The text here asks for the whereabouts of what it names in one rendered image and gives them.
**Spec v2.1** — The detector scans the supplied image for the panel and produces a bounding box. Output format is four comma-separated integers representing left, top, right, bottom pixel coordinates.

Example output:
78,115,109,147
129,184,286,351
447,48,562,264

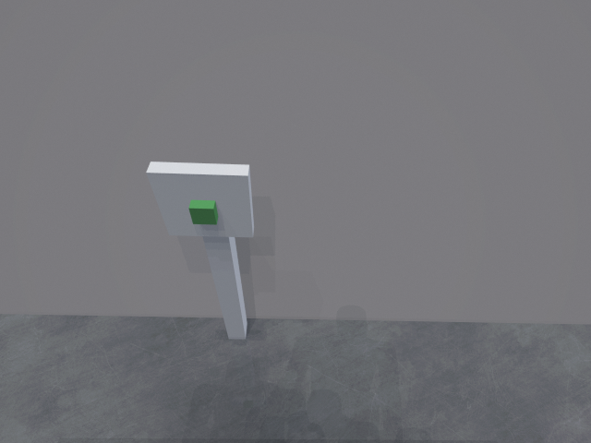
146,162,254,340

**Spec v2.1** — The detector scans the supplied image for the button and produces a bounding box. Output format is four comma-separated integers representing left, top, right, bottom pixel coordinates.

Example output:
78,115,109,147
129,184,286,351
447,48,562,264
189,200,218,224

